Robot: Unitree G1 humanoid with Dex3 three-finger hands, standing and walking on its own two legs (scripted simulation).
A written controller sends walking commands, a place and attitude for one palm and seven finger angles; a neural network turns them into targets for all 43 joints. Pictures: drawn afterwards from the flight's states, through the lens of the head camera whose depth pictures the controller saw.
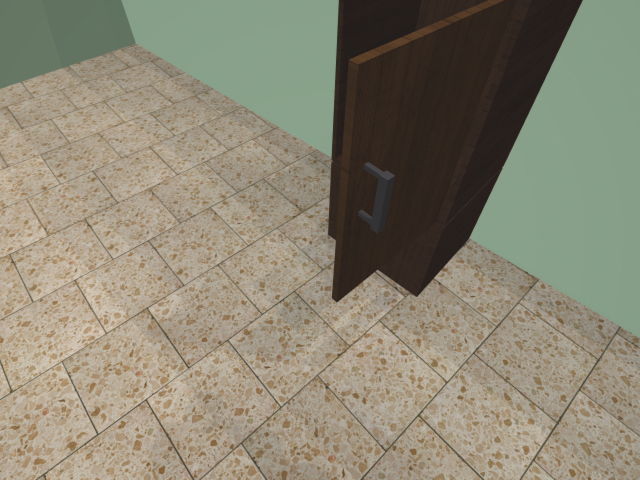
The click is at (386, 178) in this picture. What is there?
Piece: cupboard door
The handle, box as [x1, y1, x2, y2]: [358, 162, 394, 233]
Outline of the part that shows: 367,162 364,164 364,169 379,179 372,216 371,217 362,210 358,212 358,215 371,225 370,227 377,233 384,226 394,175 386,170 383,172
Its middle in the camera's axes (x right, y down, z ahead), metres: +0.09 -0.07 +0.69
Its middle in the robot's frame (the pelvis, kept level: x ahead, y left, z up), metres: +0.58 -0.06 -0.01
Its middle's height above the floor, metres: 0.77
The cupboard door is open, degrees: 85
